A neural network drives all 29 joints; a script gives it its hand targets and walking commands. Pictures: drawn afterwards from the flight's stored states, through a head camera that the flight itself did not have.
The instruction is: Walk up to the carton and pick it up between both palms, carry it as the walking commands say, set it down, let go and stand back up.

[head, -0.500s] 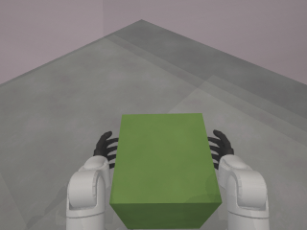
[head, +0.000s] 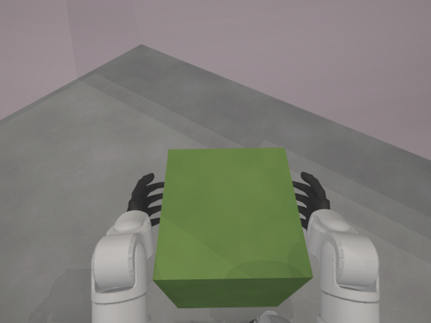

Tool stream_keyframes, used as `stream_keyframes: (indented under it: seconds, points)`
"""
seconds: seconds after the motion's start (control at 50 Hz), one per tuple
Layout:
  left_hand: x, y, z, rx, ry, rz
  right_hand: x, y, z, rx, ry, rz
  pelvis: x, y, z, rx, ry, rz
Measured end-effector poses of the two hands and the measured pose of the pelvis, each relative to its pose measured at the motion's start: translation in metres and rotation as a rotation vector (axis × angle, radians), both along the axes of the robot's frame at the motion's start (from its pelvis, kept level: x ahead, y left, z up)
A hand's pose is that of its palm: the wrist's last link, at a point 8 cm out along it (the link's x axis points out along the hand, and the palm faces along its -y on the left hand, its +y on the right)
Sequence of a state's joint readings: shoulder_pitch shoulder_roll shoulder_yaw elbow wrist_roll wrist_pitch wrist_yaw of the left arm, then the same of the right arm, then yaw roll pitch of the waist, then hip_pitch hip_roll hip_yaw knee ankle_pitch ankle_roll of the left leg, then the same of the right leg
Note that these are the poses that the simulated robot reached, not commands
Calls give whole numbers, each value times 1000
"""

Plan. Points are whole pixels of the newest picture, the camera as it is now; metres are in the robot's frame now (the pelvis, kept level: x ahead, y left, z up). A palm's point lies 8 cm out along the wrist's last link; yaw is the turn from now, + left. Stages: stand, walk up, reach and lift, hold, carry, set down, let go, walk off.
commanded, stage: carry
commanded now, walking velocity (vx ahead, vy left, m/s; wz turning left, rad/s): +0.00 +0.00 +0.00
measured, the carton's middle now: (227, 234) +0.29 +0.00 +0.01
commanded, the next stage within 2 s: none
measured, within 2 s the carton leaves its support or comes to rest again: neither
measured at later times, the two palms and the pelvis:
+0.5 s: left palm (169, 109) +0.55 +0.12 +0.09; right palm (293, 109) +0.57 -0.17 +0.08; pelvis +0.28 -0.03 -0.01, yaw +3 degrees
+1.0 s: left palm (160, 100) +0.61 +0.15 +0.07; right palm (276, 98) +0.62 -0.14 +0.07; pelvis +0.34 +0.00 -0.02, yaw +1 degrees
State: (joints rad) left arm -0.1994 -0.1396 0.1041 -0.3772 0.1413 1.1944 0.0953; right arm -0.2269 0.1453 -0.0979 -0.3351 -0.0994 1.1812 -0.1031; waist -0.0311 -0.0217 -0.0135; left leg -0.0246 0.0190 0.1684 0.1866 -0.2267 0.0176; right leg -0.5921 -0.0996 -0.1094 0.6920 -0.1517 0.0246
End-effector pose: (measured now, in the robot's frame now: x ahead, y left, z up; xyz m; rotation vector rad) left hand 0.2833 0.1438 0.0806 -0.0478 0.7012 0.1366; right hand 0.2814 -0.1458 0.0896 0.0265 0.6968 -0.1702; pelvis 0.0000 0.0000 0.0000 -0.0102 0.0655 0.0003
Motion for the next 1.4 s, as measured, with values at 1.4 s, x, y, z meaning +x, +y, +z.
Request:
stream_keyframes:
  seconds: [1.4]
  points:
    - [309,13,-19,38,-8,30,321,13,-25,-2,-12,61,322,2,-15,14,-1,25]
